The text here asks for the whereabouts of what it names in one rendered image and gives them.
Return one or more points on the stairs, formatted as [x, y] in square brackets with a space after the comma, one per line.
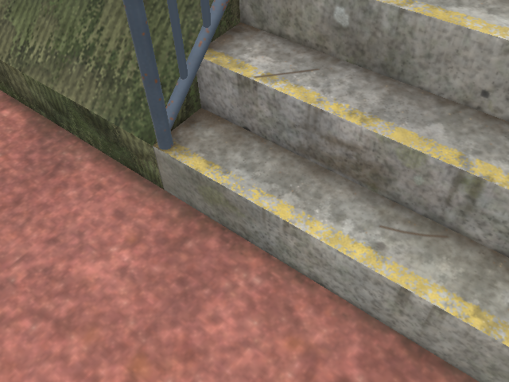
[365, 144]

